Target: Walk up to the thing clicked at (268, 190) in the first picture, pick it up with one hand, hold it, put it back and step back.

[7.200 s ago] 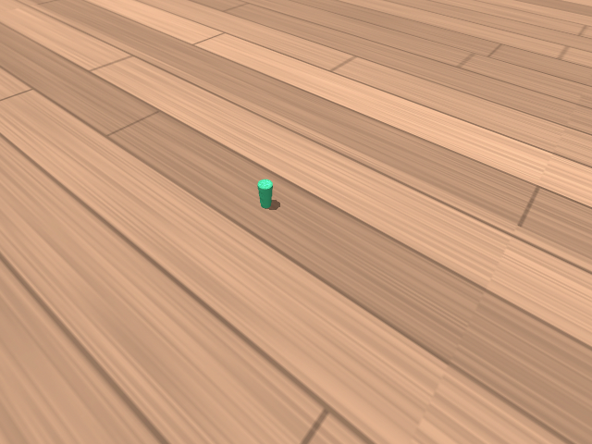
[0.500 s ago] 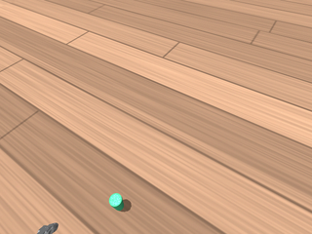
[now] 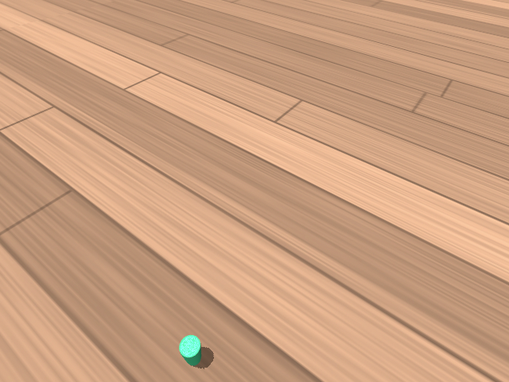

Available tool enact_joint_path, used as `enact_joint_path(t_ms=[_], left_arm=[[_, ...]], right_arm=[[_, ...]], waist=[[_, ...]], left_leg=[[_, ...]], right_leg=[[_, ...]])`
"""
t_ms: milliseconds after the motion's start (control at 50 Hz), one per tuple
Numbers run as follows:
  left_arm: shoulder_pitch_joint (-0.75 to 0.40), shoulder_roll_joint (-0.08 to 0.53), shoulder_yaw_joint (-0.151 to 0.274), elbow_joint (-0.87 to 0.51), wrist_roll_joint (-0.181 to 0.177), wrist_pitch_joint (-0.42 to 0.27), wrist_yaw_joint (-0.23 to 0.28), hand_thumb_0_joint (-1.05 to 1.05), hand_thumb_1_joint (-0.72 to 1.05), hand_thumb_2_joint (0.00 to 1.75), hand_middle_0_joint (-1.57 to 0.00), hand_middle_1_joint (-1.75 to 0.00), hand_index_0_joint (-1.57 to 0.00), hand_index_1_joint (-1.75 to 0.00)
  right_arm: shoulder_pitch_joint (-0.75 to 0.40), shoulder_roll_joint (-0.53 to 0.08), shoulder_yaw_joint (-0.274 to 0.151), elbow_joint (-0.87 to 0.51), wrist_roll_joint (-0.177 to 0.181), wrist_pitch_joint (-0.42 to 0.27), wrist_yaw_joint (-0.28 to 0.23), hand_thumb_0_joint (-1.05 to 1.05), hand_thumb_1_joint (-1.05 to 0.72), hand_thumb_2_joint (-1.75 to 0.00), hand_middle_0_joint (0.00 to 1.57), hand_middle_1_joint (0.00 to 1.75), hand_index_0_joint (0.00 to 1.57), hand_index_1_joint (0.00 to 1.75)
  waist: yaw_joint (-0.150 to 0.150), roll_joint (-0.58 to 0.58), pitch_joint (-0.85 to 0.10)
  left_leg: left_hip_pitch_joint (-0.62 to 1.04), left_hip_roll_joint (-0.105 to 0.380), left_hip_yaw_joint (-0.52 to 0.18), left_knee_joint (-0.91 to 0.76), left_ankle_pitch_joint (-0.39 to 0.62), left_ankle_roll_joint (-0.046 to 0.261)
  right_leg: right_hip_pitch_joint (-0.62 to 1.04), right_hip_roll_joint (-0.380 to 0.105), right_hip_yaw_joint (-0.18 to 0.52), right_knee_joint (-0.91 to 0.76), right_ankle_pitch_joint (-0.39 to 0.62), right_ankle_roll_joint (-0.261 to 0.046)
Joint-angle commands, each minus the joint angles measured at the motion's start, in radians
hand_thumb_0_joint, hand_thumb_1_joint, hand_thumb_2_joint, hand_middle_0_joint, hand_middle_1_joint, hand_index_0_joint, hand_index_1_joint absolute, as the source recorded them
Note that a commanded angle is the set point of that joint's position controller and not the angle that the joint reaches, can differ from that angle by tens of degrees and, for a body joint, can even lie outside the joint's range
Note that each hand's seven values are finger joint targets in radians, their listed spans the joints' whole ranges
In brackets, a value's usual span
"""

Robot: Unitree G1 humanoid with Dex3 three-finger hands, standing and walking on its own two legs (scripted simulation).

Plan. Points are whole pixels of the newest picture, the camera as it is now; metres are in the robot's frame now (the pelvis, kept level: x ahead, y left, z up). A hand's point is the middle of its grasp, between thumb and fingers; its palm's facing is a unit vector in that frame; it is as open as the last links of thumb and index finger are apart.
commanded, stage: walk up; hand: left
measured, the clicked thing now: (192, 352) +0.38 +0.19 -0.71
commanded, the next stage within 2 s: stand in 0.42 s
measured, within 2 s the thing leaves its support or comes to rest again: neither
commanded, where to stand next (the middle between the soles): +0.04 +0.00 m, yaw -2 degrees
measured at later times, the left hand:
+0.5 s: hand out of the picture +0.12 +0.25 -0.14, palm faces -0.03 -0.94 -0.34, open 7.4 cm
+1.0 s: hand out of the picture +0.06 +0.25 -0.15, palm faces -0.04 -0.94 -0.35, open 7.4 cm
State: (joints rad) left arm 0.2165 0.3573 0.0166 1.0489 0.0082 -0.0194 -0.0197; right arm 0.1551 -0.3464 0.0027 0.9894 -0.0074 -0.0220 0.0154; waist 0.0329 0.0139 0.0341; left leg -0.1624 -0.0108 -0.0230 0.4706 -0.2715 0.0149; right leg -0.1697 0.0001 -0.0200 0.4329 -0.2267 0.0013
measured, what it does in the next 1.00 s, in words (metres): stands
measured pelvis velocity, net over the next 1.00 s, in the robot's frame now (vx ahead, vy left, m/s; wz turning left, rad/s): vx -0.01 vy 0.00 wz -0.01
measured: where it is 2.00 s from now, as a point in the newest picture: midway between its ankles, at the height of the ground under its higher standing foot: outside the picture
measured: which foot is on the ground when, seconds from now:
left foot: down 0.00-1.00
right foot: down 0.00-1.00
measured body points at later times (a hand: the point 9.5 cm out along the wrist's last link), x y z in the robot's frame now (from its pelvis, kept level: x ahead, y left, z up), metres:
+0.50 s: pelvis +0.01 +0.01 +0.01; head +0.01 +0.01 +0.46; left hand +0.12 +0.30 -0.12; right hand +0.09 -0.30 -0.12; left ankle -0.01 +0.11 -0.74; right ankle +0.01 -0.12 -0.74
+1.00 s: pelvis -0.01 +0.00 +0.01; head +0.00 +0.00 +0.46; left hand +0.06 +0.30 -0.12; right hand +0.06 -0.30 -0.13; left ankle -0.01 +0.11 -0.74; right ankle +0.01 -0.12 -0.74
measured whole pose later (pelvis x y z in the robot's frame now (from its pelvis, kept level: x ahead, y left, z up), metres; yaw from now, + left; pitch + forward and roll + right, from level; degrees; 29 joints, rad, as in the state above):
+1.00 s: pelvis -0.01 +0.00 +0.01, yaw -1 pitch -2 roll +0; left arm 0.12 0.35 -0.01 1.15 0.01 -0.01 0.00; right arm 0.10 -0.34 -0.01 1.15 -0.01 -0.01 0.01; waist 0.00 0.00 0.06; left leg -0.08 -0.02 -0.01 0.29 -0.17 0.01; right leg -0.12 -0.01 0.00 0.31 -0.15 0.01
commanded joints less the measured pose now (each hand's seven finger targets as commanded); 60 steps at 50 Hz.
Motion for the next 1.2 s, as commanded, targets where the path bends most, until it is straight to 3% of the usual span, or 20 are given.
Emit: enact_joint_path(t_ms=[0,140,360,400,500,560,680,760,820,1180], left_arm=[[-0.082,0.22,0.04,-0.058,-0.008,-0.044,0.021,0.0,0.9,0.9,-0.2,-0.3,-0.2,-0.3],[-0.111,0.203,0.033,-0.028,-0.009,-0.033,0.031,0.0,0.9,0.9,-0.2,-0.3,-0.2,-0.3],[-0.182,0.202,0.028,0.001,-0.002,-0.025,0.032,0.0,0.9,0.9,-0.2,-0.3,-0.2,-0.3],[-0.189,0.202,0.027,0.008,-0.002,-0.02,0.033,0.0,0.9,0.9,-0.2,-0.3,-0.2,-0.3],[-0.187,0.199,0.025,0.016,-0.002,-0.016,0.031,0.0,0.9,0.9,-0.2,-0.3,-0.2,-0.3],[-0.191,0.203,0.023,0.016,-0.001,-0.019,0.031,0.0,0.9,0.9,-0.2,-0.3,-0.2,-0.3],[-0.183,0.194,0.017,0.025,-0.002,-0.014,0.028,0.0,0.9,0.9,-0.2,-0.3,-0.2,-0.3],[-0.179,0.203,0.018,0.032,0.0,-0.014,0.027,0.0,0.9,0.9,-0.2,-0.3,-0.2,-0.3],[-0.165,0.198,0.015,0.032,-0.001,-0.019,0.028,0.0,0.9,0.9,-0.2,-0.3,-0.2,-0.3],[-0.137,0.207,0.011,0.027,-0.001,-0.017,0.031,0.0,0.9,0.9,-0.2,-0.3,-0.2,-0.3]], right_arm=[[-0.041,-0.222,-0.054,-0.044,0.01,-0.026,-0.019,0.0,-0.9,-0.9,0.2,0.3,0.2,0.3],[-0.081,-0.218,-0.059,-0.009,0.007,-0.016,-0.024,0.0,-0.9,-0.9,0.2,0.3,0.2,0.3],[-0.112,-0.212,-0.053,0.042,0.0,-0.013,-0.022,0.0,-0.9,-0.9,0.2,0.3,0.2,0.3],[-0.127,-0.21,-0.051,0.049,-0.001,-0.016,-0.025,0.0,-0.9,-0.9,0.2,0.3,0.2,0.3],[-0.129,-0.21,-0.05,0.067,0.001,-0.019,-0.025,0.0,-0.9,-0.9,0.2,0.3,0.2,0.3],[-0.128,-0.209,-0.05,0.076,0.001,-0.02,-0.024,0.0,-0.9,-0.9,0.2,0.3,0.2,0.3],[-0.125,-0.216,-0.048,0.098,-0.001,-0.012,-0.021,0.0,-0.9,-0.9,0.2,0.3,0.2,0.3],[-0.104,-0.209,-0.049,0.104,-0.002,-0.012,-0.02,0.0,-0.9,-0.9,0.2,0.3,0.2,0.3],[-0.105,-0.213,-0.051,0.108,-0.001,-0.013,-0.018,0.0,-0.9,-0.9,0.2,0.3,0.2,0.3],[-0.086,-0.21,-0.042,0.104,-0.002,-0.008,-0.019,0.0,-0.9,-0.9,0.2,0.3,0.2,0.3]], waist=[[-0.033,-0.023,-0.103],[-0.027,-0.021,-0.11],[-0.031,-0.011,-0.071],[-0.026,-0.007,-0.056],[-0.027,-0.012,-0.064],[-0.029,-0.011,-0.099],[-0.03,0.011,-0.039],[-0.038,-0.016,-0.041],[-0.037,-0.016,-0.064],[-0.038,-0.019,-0.048]], left_leg=[[0.054,0.121,-0.096,-0.086,0.335,0.03],[0.092,0.129,-0.077,-0.109,0.41,0.031],[0.055,0.125,-0.071,-0.181,0.308,0.018],[0.04,0.141,-0.091,-0.206,0.364,0.008],[0.054,0.139,-0.087,-0.227,0.31,0.0],[0.085,0.142,-0.083,-0.223,0.346,0.0],[0.035,0.128,-0.086,-0.258,0.132,-0.001],[0.038,0.129,-0.091,-0.255,0.144,-0.001],[0.063,0.134,-0.092,-0.235,0.203,0.001],[0.058,0.133,-0.089,-0.223,0.19,0.0]], right_leg=[[0.076,-0.121,0.114,-0.068,0.309,-0.041],[0.092,-0.124,0.092,-0.077,0.335,-0.029],[0.123,-0.125,0.102,-0.118,0.273,-0.024],[0.134,-0.129,0.1,-0.107,0.29,-0.022],[0.131,-0.128,0.104,-0.131,0.237,-0.018],[0.148,-0.135,0.105,-0.126,0.273,-0.021],[0.093,-0.126,0.112,-0.168,0.114,-0.015],[0.085,-0.127,0.117,-0.167,0.101,-0.02],[0.091,-0.131,0.117,-0.165,0.157,-0.02],[0.067,-0.132,0.123,-0.168,0.148,-0.028]])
